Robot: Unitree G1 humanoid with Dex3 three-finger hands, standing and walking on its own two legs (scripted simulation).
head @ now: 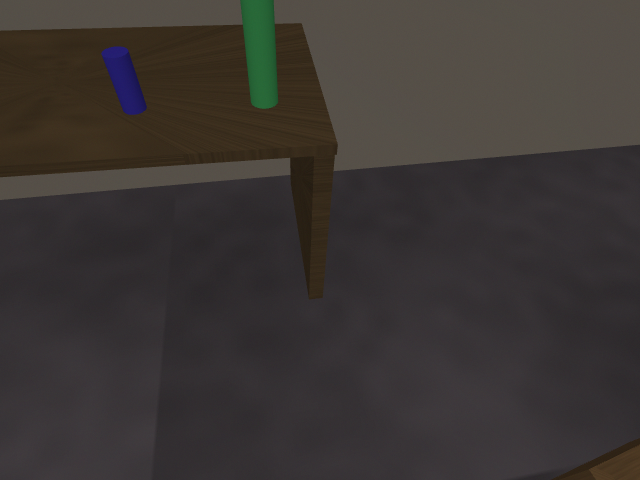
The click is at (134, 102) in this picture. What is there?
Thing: squat round
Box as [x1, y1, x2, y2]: [101, 46, 146, 114]
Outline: 103,50 101,53 123,111 129,114 135,114 143,111 146,108 127,49 124,47 116,46
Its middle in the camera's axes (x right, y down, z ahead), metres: -0.45 -0.36 +0.92
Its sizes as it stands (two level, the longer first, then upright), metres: 0.056 0.056 0.139
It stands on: a support 0.70 m high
